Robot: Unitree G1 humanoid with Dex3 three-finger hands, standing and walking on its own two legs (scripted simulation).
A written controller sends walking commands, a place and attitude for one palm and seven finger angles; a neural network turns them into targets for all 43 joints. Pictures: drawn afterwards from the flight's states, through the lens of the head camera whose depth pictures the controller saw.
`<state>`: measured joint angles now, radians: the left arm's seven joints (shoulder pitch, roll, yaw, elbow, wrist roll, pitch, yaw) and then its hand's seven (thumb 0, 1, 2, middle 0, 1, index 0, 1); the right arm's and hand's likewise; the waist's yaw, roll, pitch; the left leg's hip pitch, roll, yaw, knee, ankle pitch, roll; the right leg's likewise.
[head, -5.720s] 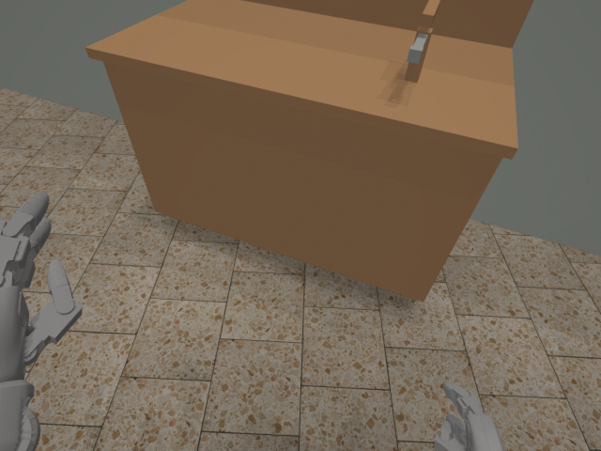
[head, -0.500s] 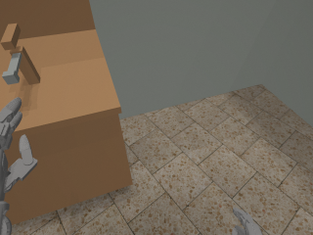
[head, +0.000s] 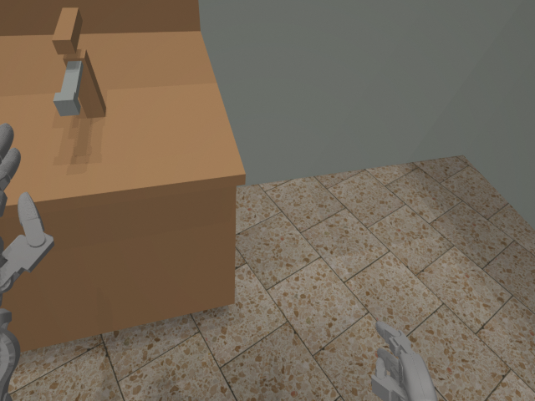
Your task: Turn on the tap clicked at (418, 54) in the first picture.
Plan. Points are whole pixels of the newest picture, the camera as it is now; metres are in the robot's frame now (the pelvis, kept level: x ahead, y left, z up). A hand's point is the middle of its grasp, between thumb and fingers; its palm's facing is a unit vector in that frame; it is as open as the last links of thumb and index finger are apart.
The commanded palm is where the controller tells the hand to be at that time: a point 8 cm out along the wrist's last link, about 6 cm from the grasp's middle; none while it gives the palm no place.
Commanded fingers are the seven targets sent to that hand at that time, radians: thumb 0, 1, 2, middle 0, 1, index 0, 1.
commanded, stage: shuffle to correct the standing spot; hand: left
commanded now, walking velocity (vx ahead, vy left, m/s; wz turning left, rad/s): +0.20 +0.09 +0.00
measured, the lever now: (67, 103) +0.48 +0.40 +0.15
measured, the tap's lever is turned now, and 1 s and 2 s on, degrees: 0 0 0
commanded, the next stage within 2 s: come to a stop and stand still in 1.30 s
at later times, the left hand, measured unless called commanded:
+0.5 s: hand (94, 208) +0.28 +0.25 +0.16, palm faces +0.37 -0.85 -0.37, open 7.4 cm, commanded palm +0.21 +0.29 +0.18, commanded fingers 0.00 0.90 0.90 -0.20 -0.30 -0.20 -0.30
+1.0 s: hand (70, 195) +0.29 +0.29 +0.16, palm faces +0.40 -0.84 -0.36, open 7.5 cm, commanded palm +0.24 +0.32 +0.18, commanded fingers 0.00 0.90 0.90 -0.20 -0.30 -0.20 -0.30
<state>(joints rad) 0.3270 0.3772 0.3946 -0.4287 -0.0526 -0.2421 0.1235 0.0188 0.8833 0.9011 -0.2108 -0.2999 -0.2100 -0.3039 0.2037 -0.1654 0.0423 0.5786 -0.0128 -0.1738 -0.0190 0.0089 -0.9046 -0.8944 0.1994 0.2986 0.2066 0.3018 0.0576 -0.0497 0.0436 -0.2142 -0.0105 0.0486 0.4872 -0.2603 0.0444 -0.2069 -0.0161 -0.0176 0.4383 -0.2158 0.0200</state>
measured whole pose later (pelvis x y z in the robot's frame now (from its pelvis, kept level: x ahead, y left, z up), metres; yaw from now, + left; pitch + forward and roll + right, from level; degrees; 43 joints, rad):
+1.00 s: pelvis +0.08 +0.04 +0.00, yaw +0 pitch -2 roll +0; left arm 0.42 0.34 0.35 -0.45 -0.03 -0.23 0.11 0.02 0.88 0.90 -0.21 -0.30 -0.21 -0.30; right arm 0.24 -0.23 0.00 0.61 -0.02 -0.07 -0.03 0.01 -0.91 -0.89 0.20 0.30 0.21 0.30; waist 0.03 -0.04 0.05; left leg -0.44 0.08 0.01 0.83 -0.28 0.02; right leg -0.24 -0.05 -0.09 0.52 -0.25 -0.01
